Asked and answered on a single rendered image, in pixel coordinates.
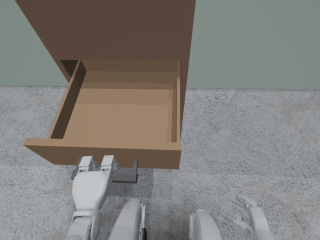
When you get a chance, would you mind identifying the robot right hand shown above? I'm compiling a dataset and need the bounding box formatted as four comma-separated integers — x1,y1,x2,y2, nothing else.
233,194,271,240

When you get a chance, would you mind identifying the robot thigh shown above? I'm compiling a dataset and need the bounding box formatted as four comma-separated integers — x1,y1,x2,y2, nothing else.
188,211,224,240
108,201,147,240

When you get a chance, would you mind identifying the right robot thigh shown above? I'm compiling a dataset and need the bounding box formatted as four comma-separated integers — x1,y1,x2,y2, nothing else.
188,211,224,240

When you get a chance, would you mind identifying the robot left forearm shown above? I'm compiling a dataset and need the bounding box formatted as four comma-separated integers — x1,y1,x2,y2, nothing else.
64,209,102,240

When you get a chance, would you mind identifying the robot left hand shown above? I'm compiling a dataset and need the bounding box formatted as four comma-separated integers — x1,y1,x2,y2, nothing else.
72,155,119,211

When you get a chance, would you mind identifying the drawer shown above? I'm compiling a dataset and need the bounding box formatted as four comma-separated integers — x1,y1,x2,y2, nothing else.
23,60,182,170

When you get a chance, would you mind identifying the handle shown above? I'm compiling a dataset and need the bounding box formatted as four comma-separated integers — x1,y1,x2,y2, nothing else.
70,157,138,184

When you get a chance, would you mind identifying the left robot thigh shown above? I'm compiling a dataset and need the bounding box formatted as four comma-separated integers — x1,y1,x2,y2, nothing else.
108,201,147,240

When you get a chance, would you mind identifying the robot right forearm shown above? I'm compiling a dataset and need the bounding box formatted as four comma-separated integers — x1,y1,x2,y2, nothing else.
253,229,278,240

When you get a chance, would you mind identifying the cabinet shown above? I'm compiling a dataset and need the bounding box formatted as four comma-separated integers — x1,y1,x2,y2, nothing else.
15,0,196,142

